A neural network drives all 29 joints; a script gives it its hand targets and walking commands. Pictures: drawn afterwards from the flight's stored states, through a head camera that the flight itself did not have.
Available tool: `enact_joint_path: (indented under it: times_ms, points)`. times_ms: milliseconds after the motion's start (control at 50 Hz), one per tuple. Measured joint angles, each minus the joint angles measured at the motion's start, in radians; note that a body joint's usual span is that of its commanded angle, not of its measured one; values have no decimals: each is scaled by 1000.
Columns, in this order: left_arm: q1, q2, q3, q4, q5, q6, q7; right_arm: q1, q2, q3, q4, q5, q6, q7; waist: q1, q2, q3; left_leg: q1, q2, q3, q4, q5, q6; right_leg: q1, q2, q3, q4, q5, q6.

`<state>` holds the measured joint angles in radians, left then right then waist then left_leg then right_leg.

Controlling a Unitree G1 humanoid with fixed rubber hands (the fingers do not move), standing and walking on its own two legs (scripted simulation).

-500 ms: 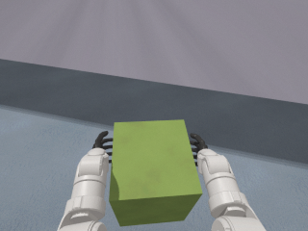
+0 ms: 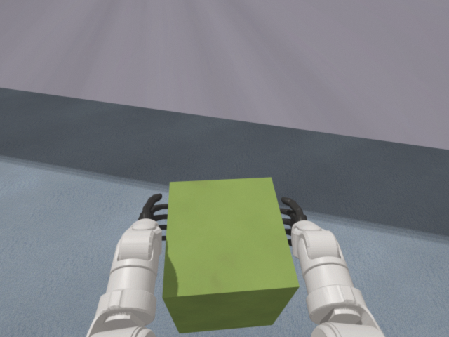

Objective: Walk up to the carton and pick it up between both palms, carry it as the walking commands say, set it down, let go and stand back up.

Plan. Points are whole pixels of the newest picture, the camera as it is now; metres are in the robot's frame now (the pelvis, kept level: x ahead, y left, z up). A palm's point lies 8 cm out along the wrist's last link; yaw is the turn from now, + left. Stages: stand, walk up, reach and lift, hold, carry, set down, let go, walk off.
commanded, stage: reach and lift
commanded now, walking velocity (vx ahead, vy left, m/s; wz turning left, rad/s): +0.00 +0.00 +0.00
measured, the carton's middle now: (224, 257) +0.31 +0.02 -0.03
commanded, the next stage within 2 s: hold in 0.70 s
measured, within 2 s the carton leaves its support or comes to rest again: neither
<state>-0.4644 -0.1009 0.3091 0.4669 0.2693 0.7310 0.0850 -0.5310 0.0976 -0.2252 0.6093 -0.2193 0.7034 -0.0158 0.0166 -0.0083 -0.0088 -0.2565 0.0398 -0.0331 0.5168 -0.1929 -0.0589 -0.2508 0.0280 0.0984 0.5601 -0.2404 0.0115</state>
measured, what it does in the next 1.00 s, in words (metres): stands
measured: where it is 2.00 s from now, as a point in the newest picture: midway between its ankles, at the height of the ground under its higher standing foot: outside the picture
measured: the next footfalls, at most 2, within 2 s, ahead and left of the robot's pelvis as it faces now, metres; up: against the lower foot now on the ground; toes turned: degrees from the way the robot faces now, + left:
none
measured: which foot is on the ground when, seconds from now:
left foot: down 0.00-1.00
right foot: down 0.00-1.00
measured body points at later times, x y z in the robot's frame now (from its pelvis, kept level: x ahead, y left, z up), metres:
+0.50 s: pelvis +0.00 +0.00 +0.00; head -0.04 +0.00 +0.45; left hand +0.32 +0.17 +0.04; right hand +0.33 -0.13 +0.04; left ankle +0.06 +0.15 -0.73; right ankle +0.04 -0.13 -0.73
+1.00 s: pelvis +0.00 +0.00 +0.00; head -0.05 +0.01 +0.45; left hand +0.31 +0.17 +0.04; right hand +0.32 -0.12 +0.03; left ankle +0.06 +0.15 -0.73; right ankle +0.04 -0.13 -0.73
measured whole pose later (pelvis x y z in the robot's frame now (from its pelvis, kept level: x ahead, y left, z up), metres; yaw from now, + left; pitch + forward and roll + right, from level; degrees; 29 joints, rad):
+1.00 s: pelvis +0.00 +0.00 +0.00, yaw +0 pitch -5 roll +0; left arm -0.34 -0.12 0.24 0.34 0.27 0.77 0.08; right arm -0.39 0.12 -0.20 0.45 -0.22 0.75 0.00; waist 0.01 -0.01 -0.03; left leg -0.24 0.04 -0.03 0.52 -0.19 -0.05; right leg -0.23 0.02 0.10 0.55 -0.24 0.01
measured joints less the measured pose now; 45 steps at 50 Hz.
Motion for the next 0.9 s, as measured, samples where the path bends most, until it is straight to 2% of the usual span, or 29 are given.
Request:
enact_joint_path:
  times_ms: [260, 900]
  points:
    - [49, -9, -41, -46, 0, 12, 0, 65, 10, 5, -82, 0, 26, 6, -2, 0, -12, 0, 0, 0, 0, 0, 2, 1, 0, 0, -2, 2, 1]
    - [121, -23, -70, -131, -1, 42, -1, 139, 25, 22, -161, 0, 46, 16, -2, -1, -21, 12, -3, -1, 0, 0, 6, 16, -3, 1, -8, 3, 3]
